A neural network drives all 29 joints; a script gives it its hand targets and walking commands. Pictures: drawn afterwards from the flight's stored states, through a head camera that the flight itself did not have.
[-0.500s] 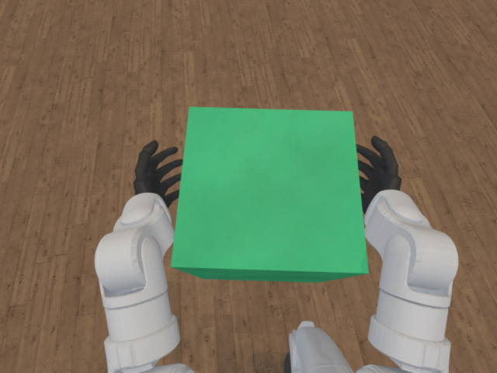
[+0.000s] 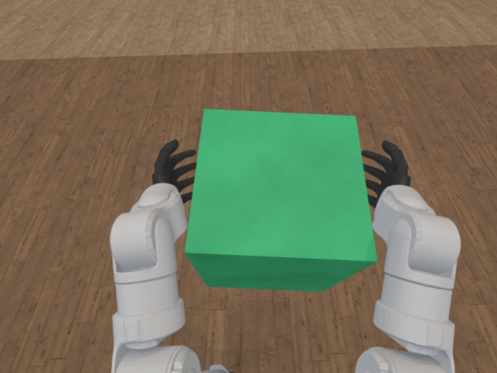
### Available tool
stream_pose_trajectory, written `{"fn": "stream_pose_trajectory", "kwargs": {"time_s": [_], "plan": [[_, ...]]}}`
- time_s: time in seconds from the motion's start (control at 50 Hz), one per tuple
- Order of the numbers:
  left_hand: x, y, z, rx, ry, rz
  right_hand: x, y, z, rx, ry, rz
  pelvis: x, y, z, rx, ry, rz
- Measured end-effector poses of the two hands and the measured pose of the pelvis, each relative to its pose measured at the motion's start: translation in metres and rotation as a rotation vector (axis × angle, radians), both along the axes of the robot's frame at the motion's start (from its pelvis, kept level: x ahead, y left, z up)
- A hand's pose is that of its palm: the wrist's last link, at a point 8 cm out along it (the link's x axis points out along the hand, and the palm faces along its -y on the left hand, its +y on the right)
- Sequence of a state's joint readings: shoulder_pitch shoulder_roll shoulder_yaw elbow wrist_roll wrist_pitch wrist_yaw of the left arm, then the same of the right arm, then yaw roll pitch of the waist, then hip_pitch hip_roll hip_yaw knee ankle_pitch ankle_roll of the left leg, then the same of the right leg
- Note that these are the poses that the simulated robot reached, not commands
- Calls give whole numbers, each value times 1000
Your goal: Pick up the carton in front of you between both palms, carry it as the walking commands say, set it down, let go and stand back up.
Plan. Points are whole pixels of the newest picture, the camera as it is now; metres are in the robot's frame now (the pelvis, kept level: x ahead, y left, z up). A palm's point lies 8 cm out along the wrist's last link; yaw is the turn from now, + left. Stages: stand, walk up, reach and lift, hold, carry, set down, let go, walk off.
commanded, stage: carry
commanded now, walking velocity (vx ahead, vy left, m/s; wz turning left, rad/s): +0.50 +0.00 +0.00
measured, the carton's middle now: (271, 213) +0.36 +0.01 +0.08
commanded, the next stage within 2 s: none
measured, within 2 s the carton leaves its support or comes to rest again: neither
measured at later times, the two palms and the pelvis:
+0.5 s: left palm (202, 80) +0.63 +0.15 +0.16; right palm (355, 77) +0.65 -0.16 +0.16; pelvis +0.29 -0.01 +0.02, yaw +0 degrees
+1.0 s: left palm (214, 24) +0.83 +0.15 +0.19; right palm (346, 27) +0.81 -0.16 +0.19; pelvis +0.48 +0.01 +0.05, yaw -1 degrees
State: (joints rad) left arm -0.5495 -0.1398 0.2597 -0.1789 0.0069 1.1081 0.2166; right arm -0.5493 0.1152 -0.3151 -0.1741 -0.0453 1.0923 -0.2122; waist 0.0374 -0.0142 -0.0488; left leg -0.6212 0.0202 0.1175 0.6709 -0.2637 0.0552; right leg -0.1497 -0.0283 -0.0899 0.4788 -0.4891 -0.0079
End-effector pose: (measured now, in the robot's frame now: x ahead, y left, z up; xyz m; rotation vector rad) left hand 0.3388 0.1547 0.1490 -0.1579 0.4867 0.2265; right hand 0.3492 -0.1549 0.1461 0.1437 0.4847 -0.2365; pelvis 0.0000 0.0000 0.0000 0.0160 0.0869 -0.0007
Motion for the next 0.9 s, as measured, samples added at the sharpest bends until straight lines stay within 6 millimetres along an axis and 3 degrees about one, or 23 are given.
{"fn": "stream_pose_trajectory", "kwargs": {"time_s": [0.06, 0.16, 0.24, 0.36, 0.44, 0.54, 0.62, 0.76, 0.9], "plan": [[48, 2, -12, 22, 23, -32, 32, 2, -6, 6, 23, -24, 40, 13, -7, 13, -14, -12], [106, -5, -24, -27, 115, -66, 69, 0, -18, 47, 107, -49, 90, 21, 11, -8, -7, -10], [150, -7, -15, -39, 85, -56, 113, -3, -7, 49, 74, -58, 132, 20, 22, -19, 3, -13], [222, -6, 9, 3, -5, -25, 198, -4, 17, 39, -16, -16, 209, 7, 23, -23, 14, -8], [268, -5, 14, 28, -13, 14, 260, -5, 15, 5, -20, 24, 263, -7, 14, -44, -6, 9], [304, 1, 7, -13, 78, 40, 320, 4, 9, 27, 75, 48, 312, -13, 31, -24, 2, 7], [341, 9, 15, -20, 64, 60, 360, 11, 16, 42, 63, 46, 347, -10, 41, -7, 6, 10], [423, 12, 26, -11, -16, -7, 418, 12, 32, 5, -14, 2, 413, 9, 32, 1, -11, -2], [472, 1, 25, -29, 60, -46, 442, 5, 30, 46, 53, -28, 452, 15, 47, -24, -3, -12]]}}
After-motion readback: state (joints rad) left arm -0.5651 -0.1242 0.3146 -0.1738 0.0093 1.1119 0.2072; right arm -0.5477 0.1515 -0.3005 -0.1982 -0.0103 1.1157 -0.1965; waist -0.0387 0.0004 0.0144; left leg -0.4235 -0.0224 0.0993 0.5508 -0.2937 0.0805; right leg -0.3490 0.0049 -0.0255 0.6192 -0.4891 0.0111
